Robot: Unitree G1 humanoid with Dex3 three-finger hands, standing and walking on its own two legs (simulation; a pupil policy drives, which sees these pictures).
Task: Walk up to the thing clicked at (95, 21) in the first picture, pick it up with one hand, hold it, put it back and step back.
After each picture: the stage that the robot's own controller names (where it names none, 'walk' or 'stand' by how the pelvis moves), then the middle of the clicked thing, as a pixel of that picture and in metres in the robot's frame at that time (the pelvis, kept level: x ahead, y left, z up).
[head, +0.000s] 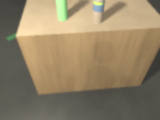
stand; (99, 3) +0.96 -0.09 +0.03
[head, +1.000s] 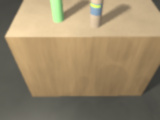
rise first; (96, 6) +0.86 -0.03 +0.05
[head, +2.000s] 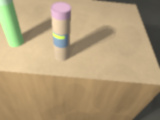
walk; (61, 35) +0.55 +0.12 +0.06
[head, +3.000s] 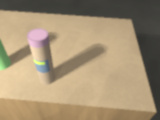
stand; (43, 59) +0.46 +0.18 +0.03
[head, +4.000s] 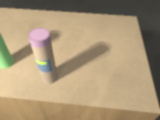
stand; (45, 59) +0.46 +0.17 +0.03
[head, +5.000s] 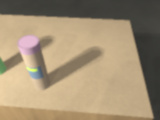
stand; (36, 66) +0.44 +0.20 +0.03
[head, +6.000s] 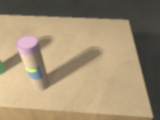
stand; (35, 66) +0.44 +0.21 +0.03
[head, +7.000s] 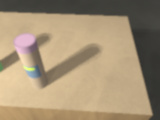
rise first; (33, 64) +0.44 +0.21 +0.03
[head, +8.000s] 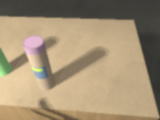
rise first; (41, 66) +0.44 +0.20 +0.03
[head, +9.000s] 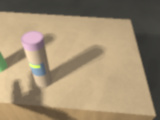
go down; (39, 62) +0.45 +0.19 +0.04
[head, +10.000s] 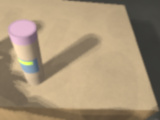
go down; (30, 57) +0.42 +0.18 +0.07
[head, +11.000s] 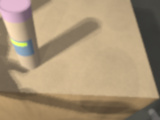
close in; (24, 39) +0.45 +0.18 +0.10
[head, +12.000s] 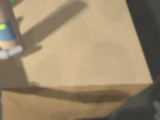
close; (2, 22) +0.49 +0.20 +0.12
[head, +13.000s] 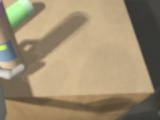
lift; (3, 43) +0.43 +0.21 +0.11
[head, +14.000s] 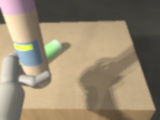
lift; (30, 46) +0.34 +0.15 +0.24
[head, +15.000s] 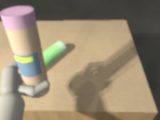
hold; (29, 57) +0.33 +0.16 +0.20
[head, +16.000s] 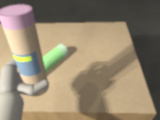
hold; (28, 56) +0.33 +0.16 +0.21
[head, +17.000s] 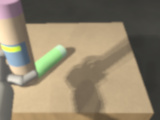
crouch; (17, 47) +0.36 +0.19 +0.22
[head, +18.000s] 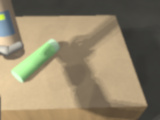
lower; (2, 18) +0.45 +0.22 +0.24
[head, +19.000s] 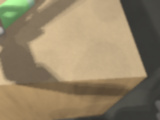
lower; out of the picture +0.51 +0.23 +0.18
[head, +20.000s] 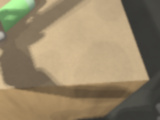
lower; out of the picture +0.50 +0.23 +0.17
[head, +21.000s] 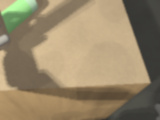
lower; out of the picture +0.49 +0.22 +0.17
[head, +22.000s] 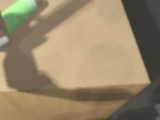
lower; out of the picture +0.49 +0.22 +0.17
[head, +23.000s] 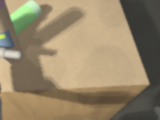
open; (2, 31) +0.48 +0.21 +0.11
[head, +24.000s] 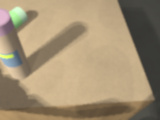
sink last; (10, 50) +0.43 +0.21 +0.09
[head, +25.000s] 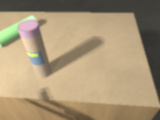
stand; (37, 52) +0.48 +0.22 +0.07
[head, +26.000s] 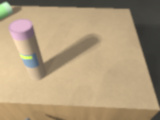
stand; (30, 53) +0.45 +0.21 +0.07
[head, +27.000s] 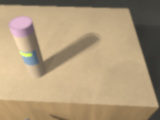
stand; (30, 51) +0.46 +0.21 +0.08
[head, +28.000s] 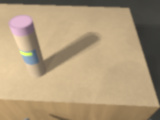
stand; (30, 50) +0.46 +0.21 +0.08
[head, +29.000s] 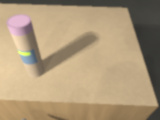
stand; (29, 50) +0.46 +0.21 +0.08
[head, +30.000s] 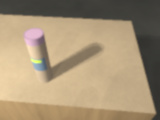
stand; (40, 58) +0.48 +0.20 +0.03
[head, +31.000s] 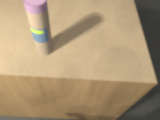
walk; (40, 28) +0.54 +0.17 +0.05
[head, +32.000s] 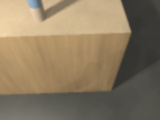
walk; out of the picture +0.78 +0.27 +0.06
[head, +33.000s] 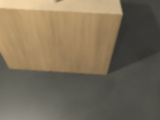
stand; out of the picture +1.11 +0.22 +0.05
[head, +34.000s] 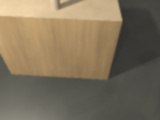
stand; out of the picture +1.10 +0.21 +0.03
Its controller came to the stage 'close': yes
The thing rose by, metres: 0.21
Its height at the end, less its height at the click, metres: +0.00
